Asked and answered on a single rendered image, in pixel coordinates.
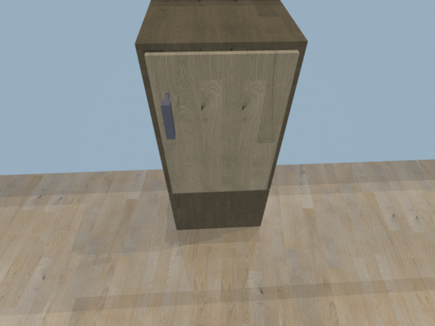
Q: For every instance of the handle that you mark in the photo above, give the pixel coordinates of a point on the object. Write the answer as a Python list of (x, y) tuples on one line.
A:
[(167, 116)]

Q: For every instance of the cupboard door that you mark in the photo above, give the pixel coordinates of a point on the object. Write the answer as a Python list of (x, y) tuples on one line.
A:
[(228, 109)]

